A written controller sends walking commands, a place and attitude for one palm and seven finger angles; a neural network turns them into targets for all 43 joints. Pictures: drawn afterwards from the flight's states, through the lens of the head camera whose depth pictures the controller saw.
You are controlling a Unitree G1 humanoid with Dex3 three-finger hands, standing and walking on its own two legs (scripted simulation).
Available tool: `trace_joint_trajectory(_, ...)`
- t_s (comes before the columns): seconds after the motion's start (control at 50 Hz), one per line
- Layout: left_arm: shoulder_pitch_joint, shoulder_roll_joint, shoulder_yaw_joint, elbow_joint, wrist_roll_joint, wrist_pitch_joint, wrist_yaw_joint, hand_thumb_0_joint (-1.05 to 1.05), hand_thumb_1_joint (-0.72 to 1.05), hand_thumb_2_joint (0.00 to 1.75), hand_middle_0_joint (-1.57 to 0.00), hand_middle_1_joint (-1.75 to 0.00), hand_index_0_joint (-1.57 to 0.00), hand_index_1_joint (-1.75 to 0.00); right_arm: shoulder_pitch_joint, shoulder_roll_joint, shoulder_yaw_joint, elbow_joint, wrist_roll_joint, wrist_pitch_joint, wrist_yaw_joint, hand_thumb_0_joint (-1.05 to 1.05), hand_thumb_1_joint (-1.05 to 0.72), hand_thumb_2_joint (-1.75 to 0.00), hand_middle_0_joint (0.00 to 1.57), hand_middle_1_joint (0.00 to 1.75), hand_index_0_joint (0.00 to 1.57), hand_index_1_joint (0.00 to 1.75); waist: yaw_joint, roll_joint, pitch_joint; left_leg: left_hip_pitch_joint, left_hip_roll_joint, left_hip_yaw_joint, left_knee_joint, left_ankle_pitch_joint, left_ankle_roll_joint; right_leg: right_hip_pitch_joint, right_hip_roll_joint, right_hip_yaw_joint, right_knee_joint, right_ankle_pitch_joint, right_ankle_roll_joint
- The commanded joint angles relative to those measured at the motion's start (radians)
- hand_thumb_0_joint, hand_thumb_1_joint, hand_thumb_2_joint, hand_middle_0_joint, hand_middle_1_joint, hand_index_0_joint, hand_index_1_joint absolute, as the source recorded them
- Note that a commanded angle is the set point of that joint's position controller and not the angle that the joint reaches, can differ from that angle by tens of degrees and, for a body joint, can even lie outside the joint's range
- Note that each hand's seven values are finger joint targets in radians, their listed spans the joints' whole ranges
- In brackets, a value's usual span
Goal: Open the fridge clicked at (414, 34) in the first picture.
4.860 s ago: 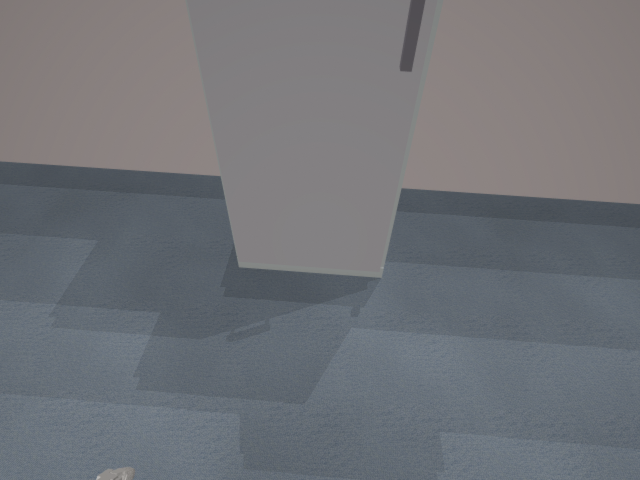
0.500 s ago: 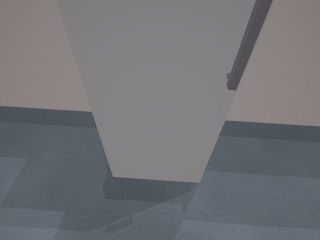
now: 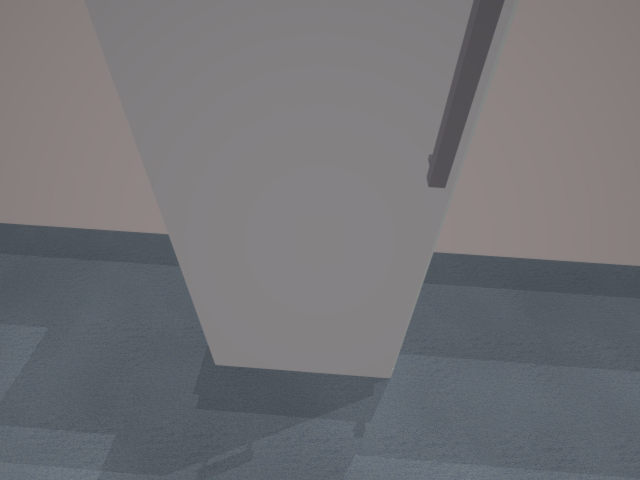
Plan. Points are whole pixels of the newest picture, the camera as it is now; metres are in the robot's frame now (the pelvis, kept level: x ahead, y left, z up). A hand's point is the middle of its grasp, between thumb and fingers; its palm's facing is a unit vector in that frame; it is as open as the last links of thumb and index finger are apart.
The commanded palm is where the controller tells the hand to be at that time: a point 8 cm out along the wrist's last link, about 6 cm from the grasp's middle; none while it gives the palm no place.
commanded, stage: look again from close up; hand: right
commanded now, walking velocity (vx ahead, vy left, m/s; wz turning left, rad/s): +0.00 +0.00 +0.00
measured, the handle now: (460, 76) +0.55 -0.15 +0.27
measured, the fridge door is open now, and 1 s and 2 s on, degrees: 0 0 0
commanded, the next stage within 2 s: shuffle to correct the standing spot in 0.52 s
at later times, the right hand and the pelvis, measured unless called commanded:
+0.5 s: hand out of the picture +0.00 -0.18 -0.17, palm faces +0.01 +0.98 -0.20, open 7.4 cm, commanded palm none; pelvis +0.00 -0.01 +0.00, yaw +0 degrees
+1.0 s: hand out of the picture +0.00 -0.16 -0.19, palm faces +0.08 +0.98 -0.16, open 7.4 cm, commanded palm none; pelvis +0.05 +0.01 -0.01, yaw -1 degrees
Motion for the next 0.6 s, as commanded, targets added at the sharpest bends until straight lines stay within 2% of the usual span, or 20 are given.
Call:
trace_joint_trajectory(0.0,0.028,0.102,0.009,-0.04,-0.001,-0.014,0.004,0.0,0.9,0.9,-0.2,-0.3,-0.2,-0.3,0.056,-0.083,-0.007,-0.035,0.001,-0.001,0.004,0.0,-0.9,-0.9,0.2,0.3,0.2,0.3,-0.007,-0.012,0.138,-0.036,0.048,-0.052,-0.072,0.066,0.045,-0.1,-0.109,0.144,-0.199,0.11,-0.021)
trace_joint_trajectory(0.08,0.03,0.116,0.009,-0.034,-0.001,-0.017,0.003,0.0,0.9,0.9,-0.2,-0.3,-0.2,-0.3,0.04,-0.101,-0.01,-0.043,0.003,0.001,0.005,0.0,-0.9,-0.9,0.2,0.3,0.2,0.3,-0.007,-0.011,0.098,-0.015,0.054,-0.046,-0.064,0.086,0.041,-0.069,-0.11,0.142,-0.203,0.148,-0.023)
trace_joint_trajectory(0.26,0.022,0.124,0.01,-0.016,-0.005,-0.02,0.003,0.0,0.9,0.9,-0.2,-0.3,-0.2,-0.3,0.027,-0.117,-0.011,-0.042,0.002,0.0,0.006,0.0,-0.9,-0.9,0.2,0.3,0.2,0.3,-0.004,-0.001,0.06,0.0,0.069,-0.051,-0.07,0.128,0.039,-0.026,-0.105,0.126,-0.187,0.209,-0.024)
trace_joint_trajectory(0.32,0.019,0.119,0.011,-0.008,-0.006,-0.017,0.003,0.0,0.9,0.9,-0.2,-0.3,-0.2,-0.3,0.03,-0.119,-0.01,-0.035,0.001,-0.001,0.005,0.0,-0.9,-0.9,0.2,0.3,0.2,0.3,-0.002,0.013,0.068,-0.001,0.07,-0.057,-0.08,0.144,0.04,-0.019,-0.101,0.118,-0.176,0.218,-0.023)
trace_joint_trajectory(0.4,0.009,0.119,0.01,0.002,-0.007,-0.015,0.003,0.0,0.9,0.9,-0.2,-0.3,-0.2,-0.3,0.033,-0.116,-0.009,-0.025,0.002,-0.001,0.006,0.0,-0.9,-0.9,0.2,0.3,0.2,0.3,0.0,0.003,0.087,-0.017,0.073,-0.065,-0.089,0.129,0.039,-0.02,-0.098,0.114,-0.183,0.183,-0.019)
trace_joint_trajectory(0.44,0.005,0.12,0.011,0.005,-0.007,-0.016,0.003,0.0,0.9,0.9,-0.2,-0.3,-0.2,-0.3,0.038,-0.118,-0.009,-0.021,0.001,-0.003,0.005,0.0,-0.9,-0.9,0.2,0.3,0.2,0.3,0.001,0.002,0.074,-0.015,0.074,-0.068,-0.089,0.154,0.041,-0.003,-0.098,0.108,-0.174,0.209,-0.019)
trace_joint_trajectory(0.58,-0.014,0.121,0.012,0.01,-0.008,-0.013,0.002,0.0,0.9,0.9,-0.2,-0.3,-0.2,-0.3,0.04,-0.118,-0.008,-0.013,0.001,-0.004,0.007,0.0,-0.9,-0.9,0.2,0.3,0.2,0.3,0.002,0.007,0.086,-0.025,0.077,-0.075,-0.106,0.137,0.041,-0.006,-0.098,0.105,-0.179,0.176,-0.015)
